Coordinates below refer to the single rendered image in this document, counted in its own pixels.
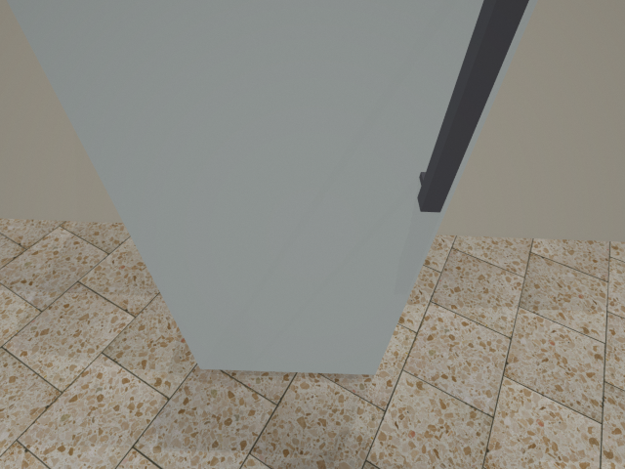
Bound fridge door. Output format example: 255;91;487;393
7;0;538;375

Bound handle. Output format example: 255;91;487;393
417;0;529;212

